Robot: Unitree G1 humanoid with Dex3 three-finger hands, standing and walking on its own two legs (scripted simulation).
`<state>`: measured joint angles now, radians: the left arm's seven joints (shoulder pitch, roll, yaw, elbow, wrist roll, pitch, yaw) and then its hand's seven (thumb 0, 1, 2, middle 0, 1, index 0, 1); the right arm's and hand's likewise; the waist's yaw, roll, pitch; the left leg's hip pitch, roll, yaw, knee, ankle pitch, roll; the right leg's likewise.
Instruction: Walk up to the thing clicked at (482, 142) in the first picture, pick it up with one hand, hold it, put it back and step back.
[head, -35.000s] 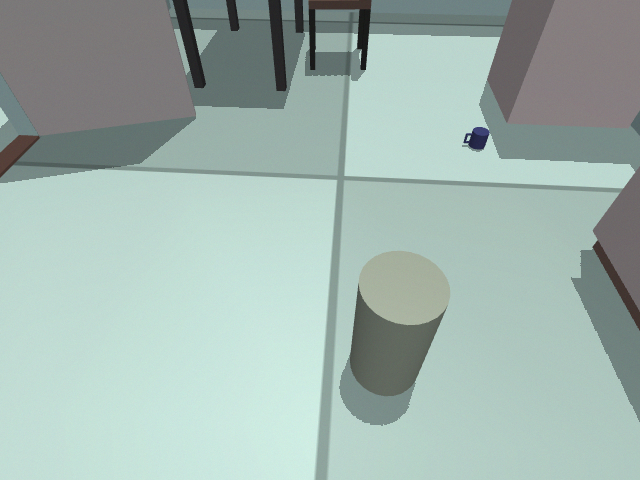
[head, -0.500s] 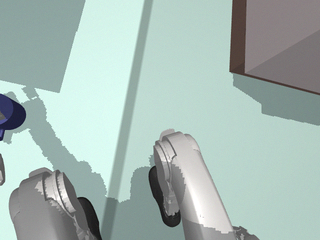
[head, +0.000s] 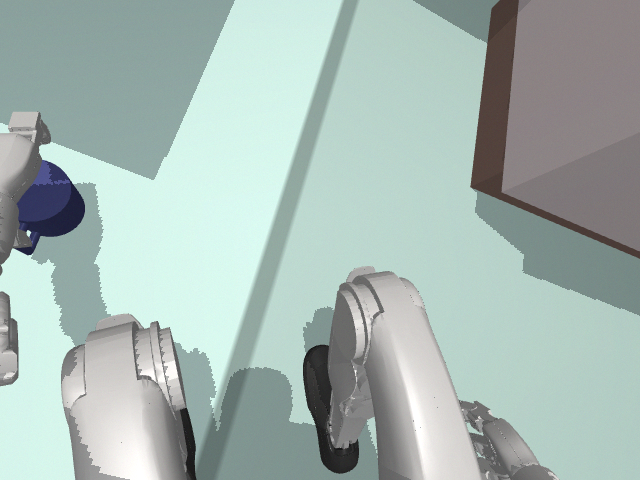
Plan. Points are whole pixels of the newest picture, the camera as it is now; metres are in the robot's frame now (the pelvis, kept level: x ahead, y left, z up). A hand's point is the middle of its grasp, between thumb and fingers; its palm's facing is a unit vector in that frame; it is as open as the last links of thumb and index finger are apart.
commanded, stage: rest palm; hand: left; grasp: from above
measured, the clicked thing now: (38, 210) +0.48 +0.29 -0.28
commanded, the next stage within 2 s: close in 1.18 s
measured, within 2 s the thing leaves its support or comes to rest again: neither
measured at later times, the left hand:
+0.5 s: hand (31, 203) +0.48 +0.29 -0.23, palm faces -0.49 -0.11 -0.86, open 14.0 cm
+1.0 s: hand (42, 202) +0.49 +0.28 -0.25, palm faces -0.45 -0.11 -0.88, open 13.9 cm
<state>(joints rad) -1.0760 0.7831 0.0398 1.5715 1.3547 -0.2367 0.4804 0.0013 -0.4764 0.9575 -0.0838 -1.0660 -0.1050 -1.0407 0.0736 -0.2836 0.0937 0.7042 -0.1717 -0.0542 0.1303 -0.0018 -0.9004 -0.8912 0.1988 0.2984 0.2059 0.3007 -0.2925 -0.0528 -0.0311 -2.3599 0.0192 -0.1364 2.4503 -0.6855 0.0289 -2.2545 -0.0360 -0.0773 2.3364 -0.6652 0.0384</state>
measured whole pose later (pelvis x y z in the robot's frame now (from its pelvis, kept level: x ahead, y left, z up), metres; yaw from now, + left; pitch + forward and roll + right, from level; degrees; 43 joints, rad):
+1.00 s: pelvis +0.01 +0.00 -0.02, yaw -4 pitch +30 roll -12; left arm -1.11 0.96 0.12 1.74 1.31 -0.19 0.57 0.00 -0.48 0.97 -0.09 -1.03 -0.09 -1.02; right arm 0.12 -0.32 0.25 0.67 -0.25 -0.19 0.22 0.00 -0.90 -0.90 0.20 0.30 0.21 0.30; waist -0.39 -0.10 0.11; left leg -2.38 0.04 -0.22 2.55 -0.73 0.01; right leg -2.27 0.01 -0.13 2.39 -0.66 0.05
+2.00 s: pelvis +0.00 +0.00 -0.02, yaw -5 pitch +29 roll -13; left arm -1.12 1.03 0.12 1.76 1.29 -0.23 0.55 0.00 -0.28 0.80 -0.30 -0.97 -0.28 -0.94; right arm 0.12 -0.35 0.28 0.64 -0.25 -0.20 0.22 0.00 -0.90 -0.90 0.20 0.30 0.21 0.30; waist -0.39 -0.11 0.15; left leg -2.36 0.04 -0.24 2.55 -0.73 0.01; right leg -2.26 0.02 -0.15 2.37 -0.65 0.06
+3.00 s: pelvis +0.00 +0.00 -0.01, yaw -5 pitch +30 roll -14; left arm -1.11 1.01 0.12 1.70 1.29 -0.22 0.52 0.01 -0.22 0.83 -0.50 -0.91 -0.41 -0.96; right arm 0.15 -0.35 0.27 0.63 -0.25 -0.17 0.21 0.00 -0.91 -0.90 0.20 0.30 0.21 0.30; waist -0.39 -0.10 0.13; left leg -2.36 0.03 -0.24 2.53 -0.73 0.00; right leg -2.26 0.01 -0.15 2.36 -0.65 0.05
